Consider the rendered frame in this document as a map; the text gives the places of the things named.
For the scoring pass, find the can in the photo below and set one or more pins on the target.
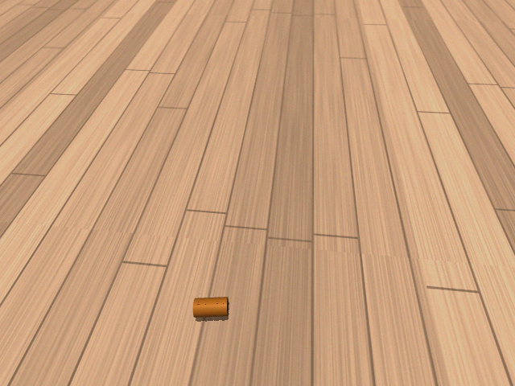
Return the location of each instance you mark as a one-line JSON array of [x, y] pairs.
[[210, 307]]

